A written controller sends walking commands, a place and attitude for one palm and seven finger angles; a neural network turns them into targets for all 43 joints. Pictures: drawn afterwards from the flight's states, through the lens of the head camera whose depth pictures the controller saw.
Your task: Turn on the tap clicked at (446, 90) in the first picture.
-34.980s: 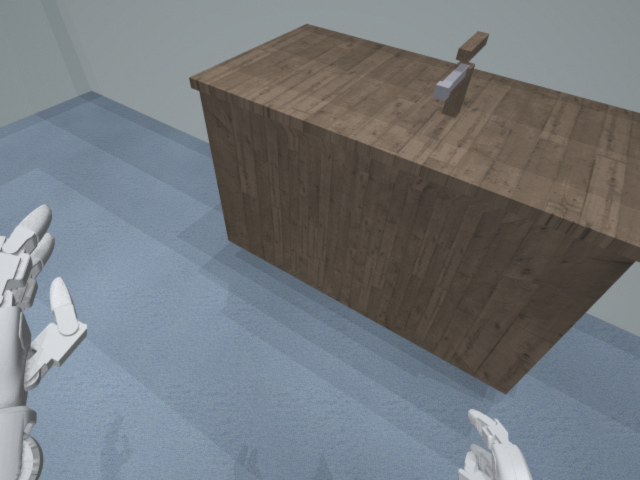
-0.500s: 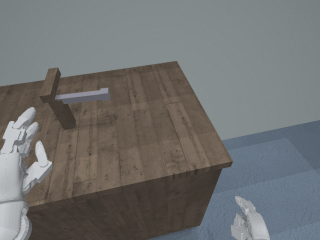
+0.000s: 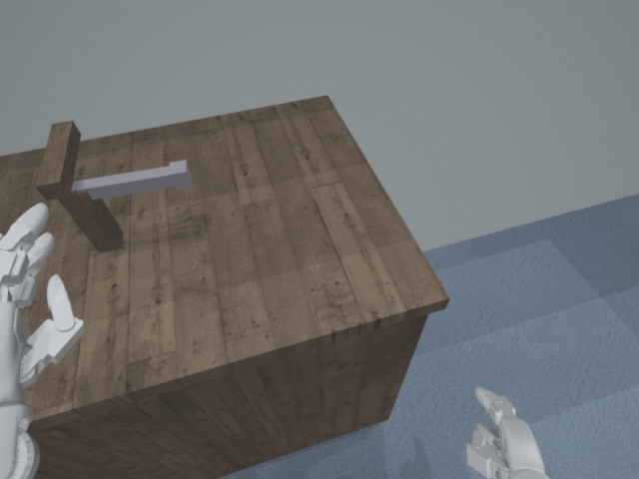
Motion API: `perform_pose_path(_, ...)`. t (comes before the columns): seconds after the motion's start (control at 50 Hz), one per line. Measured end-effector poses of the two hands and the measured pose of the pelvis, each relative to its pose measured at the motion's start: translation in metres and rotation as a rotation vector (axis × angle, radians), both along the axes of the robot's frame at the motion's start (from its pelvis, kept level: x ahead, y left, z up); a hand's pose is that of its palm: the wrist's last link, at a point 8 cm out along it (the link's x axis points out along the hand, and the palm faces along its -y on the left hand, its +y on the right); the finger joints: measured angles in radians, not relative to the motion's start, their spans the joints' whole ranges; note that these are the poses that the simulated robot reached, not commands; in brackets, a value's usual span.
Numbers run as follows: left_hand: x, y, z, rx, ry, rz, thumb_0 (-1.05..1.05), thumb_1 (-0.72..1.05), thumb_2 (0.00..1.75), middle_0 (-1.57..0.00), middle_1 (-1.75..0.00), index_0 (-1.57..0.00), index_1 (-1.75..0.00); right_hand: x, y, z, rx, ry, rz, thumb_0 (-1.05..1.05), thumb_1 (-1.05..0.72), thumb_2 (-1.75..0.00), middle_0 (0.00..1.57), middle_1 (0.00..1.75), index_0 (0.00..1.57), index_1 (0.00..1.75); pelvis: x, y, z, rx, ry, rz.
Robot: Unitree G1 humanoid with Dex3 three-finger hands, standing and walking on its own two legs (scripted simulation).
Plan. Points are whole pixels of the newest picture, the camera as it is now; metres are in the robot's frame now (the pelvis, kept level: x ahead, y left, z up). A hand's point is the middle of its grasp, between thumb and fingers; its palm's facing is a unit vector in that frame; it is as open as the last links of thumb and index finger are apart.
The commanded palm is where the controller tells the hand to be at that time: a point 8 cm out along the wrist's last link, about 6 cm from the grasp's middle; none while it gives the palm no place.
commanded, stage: step back with the hand held close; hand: left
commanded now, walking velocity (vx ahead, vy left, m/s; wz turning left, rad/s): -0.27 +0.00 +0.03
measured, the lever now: (180, 174) +0.48 +0.25 +0.11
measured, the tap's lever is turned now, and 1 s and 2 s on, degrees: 86 86 86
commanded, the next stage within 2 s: stop stepping back and stand still in 1.46 s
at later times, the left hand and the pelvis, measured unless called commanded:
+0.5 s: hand (39, 419) +0.14 +0.24 +0.15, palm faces +0.41 -0.78 -0.47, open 7.4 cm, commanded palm +0.08 +0.28 +0.18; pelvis -0.07 -0.01 -0.01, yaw +1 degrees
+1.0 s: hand out of the picture +0.09 +0.24 +0.16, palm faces +0.49 -0.73 -0.48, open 7.4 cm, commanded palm +0.03 +0.27 +0.18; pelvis -0.11 -0.02 -0.03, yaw +5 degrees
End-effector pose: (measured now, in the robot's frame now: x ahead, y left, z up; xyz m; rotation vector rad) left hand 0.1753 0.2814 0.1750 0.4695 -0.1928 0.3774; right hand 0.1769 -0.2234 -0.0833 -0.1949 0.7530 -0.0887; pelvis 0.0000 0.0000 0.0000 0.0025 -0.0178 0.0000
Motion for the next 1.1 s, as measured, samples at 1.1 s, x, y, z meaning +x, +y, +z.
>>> perform_pose_path(1.1, -0.144, -0.016, -0.001, 0.104, -0.149, 0.097, 0.02, 0.89, 0.9, -0.21, -0.3, -0.21, -0.31, -0.107, -0.015, -0.033, -0.012, 0.012, 0.083, 0.01, -0.9, -0.9, 0.2, 0.3, 0.2, 0.3, -0.11, -0.027, -0.03, 0.028, -0.002, 0.115)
